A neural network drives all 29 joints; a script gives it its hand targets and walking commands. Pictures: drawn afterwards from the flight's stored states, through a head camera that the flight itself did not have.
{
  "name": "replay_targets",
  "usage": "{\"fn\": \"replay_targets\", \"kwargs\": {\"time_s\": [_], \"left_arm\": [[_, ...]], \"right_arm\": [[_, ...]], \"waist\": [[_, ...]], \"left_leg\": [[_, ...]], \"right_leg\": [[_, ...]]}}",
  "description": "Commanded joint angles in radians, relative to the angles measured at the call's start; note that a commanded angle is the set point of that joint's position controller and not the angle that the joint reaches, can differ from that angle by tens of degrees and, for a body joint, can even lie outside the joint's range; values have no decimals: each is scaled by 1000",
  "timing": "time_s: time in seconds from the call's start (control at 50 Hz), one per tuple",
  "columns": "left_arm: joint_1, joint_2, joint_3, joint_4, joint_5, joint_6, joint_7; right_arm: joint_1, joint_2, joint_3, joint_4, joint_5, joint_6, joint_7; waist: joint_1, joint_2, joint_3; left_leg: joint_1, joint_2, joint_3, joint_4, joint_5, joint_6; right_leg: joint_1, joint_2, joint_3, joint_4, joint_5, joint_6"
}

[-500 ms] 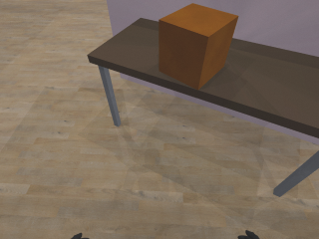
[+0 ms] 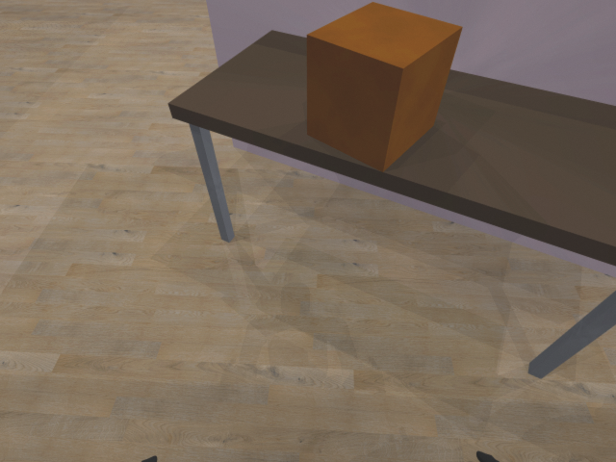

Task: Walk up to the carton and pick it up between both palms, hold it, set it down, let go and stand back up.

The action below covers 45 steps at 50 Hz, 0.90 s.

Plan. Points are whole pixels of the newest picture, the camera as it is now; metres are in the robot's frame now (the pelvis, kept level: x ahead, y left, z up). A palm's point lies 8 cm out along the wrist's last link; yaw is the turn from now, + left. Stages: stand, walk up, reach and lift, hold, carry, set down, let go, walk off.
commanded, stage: stand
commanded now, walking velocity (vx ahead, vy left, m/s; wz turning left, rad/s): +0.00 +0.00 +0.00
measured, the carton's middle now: (377, 85) +0.92 -0.17 +0.01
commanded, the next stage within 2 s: none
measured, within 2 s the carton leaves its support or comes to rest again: neither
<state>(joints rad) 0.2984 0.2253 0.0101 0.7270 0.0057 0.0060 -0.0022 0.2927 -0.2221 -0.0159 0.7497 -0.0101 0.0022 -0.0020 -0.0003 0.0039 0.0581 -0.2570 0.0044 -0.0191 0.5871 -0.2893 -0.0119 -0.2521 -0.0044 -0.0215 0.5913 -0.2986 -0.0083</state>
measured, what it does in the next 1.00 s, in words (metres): stands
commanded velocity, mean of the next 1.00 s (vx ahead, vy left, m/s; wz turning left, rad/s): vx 0.00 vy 0.00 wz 0.00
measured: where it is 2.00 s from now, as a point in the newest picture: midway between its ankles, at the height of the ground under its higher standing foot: outside the picture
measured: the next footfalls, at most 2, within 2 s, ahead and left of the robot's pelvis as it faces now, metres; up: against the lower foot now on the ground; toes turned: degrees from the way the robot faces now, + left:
none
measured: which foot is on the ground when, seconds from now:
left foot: down 0.00-1.00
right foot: down 0.00-1.00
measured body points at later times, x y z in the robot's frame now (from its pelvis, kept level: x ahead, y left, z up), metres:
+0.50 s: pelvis +0.00 +0.00 +0.00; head +0.01 +0.00 +0.45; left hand +0.08 +0.25 -0.12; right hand +0.08 -0.25 -0.13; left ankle +0.02 +0.13 -0.73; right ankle +0.01 -0.11 -0.73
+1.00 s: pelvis +0.01 +0.00 +0.01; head +0.01 +0.00 +0.45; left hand +0.07 +0.25 -0.13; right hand +0.07 -0.25 -0.13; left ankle +0.02 +0.13 -0.73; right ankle +0.01 -0.11 -0.73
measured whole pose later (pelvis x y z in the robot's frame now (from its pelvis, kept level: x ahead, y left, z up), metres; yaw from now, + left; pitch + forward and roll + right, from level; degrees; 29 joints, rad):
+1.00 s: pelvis +0.01 +0.00 +0.01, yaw +0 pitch -3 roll +0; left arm 0.30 0.23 -0.01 0.82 0.00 0.00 0.01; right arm 0.29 -0.22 -0.01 0.85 0.00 0.00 -0.01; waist 0.00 0.00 0.05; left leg -0.22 0.01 -0.02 0.53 -0.27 -0.01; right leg -0.21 0.00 -0.02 0.53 -0.28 -0.01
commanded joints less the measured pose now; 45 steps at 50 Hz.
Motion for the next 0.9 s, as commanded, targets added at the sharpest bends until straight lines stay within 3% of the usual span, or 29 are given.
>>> {"fn": "replay_targets", "kwargs": {"time_s": [0.0,0.88], "left_arm": [[6,146,49,-90,0,-27,8],[28,151,29,12,-6,-30,20]], "right_arm": [[8,-140,-40,-96,1,-27,-8],[19,-146,-27,8,8,-25,-16]], "waist": [[-2,-2,-35],[2,0,-15]], "left_leg": [[-3,67,-86,-125,100,37],[17,77,-91,-171,132,31]], "right_leg": [[-5,-90,109,-154,70,-31],[25,-90,106,-195,116,-20]]}}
